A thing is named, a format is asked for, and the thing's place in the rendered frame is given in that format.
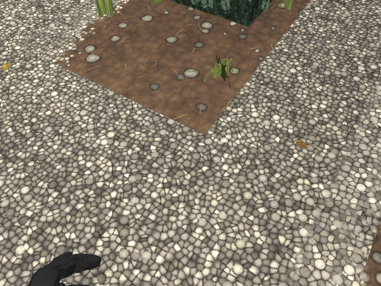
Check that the left robot hand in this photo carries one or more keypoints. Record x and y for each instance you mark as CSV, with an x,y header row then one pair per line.
x,y
62,267

